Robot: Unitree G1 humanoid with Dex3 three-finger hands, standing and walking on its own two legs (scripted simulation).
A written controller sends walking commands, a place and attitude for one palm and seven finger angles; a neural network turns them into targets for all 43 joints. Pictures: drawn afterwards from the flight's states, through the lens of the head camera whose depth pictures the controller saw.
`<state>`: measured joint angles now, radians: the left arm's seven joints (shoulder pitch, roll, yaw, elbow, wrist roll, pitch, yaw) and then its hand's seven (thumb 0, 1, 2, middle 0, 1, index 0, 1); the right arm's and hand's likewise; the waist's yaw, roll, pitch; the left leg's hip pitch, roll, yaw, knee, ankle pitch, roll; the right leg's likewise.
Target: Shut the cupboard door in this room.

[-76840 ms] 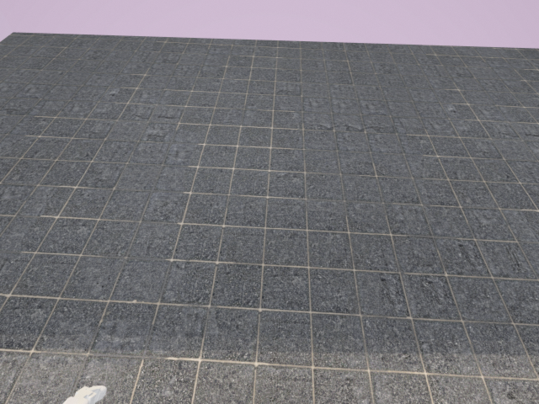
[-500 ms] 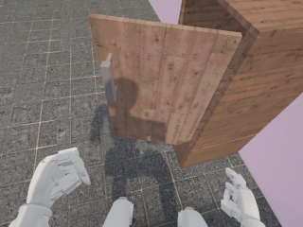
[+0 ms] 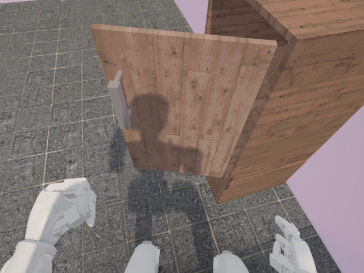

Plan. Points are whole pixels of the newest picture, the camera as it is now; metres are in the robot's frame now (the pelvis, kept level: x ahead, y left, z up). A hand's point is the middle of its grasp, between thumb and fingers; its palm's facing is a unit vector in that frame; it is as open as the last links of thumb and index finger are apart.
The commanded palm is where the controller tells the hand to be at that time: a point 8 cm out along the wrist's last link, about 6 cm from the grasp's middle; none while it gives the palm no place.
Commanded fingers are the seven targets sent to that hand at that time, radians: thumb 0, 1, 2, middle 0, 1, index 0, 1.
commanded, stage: raise the hand and make a fist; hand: left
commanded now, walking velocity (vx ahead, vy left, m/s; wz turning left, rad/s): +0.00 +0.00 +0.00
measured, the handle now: (122, 101) +0.50 +0.19 +0.06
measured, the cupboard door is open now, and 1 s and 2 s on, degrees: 66 66 66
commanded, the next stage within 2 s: bring the fist close to the handle in 0.22 s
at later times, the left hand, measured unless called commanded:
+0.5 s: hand (96, 204) +0.24 +0.18 +0.06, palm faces -0.08 -1.00 -0.06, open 3.1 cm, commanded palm +0.23 +0.23 +0.07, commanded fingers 0.00 0.90 0.90 -1.30 -1.50 -1.30 -1.50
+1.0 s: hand (118, 156) +0.34 +0.16 +0.06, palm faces -0.08 -1.00 -0.03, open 3.1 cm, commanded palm +0.32 +0.21 +0.07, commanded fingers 0.00 0.90 0.90 -1.30 -1.50 -1.30 -1.50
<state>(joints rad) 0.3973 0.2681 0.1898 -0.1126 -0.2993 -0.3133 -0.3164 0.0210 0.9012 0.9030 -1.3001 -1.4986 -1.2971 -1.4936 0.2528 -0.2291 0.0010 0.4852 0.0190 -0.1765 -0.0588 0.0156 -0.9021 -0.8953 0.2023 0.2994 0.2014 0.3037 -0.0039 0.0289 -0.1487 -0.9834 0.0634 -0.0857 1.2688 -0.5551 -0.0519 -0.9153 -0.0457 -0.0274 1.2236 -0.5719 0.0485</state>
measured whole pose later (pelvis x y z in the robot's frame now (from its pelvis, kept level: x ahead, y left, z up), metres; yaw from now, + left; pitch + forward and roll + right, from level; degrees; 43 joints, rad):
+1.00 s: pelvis +0.00 +0.00 +0.01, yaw +0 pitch +16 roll -2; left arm -0.12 0.25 0.16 0.30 -0.21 -0.32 -0.23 0.02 0.90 0.90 -1.30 -1.50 -1.30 -1.50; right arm 0.26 -0.25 0.01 0.56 0.01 -0.14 -0.05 0.01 -0.90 -0.90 0.20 0.30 0.20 0.30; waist -0.04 0.02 -0.13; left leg -0.98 0.06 -0.06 1.21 -0.52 -0.05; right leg -0.93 -0.05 0.00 1.19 -0.54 0.05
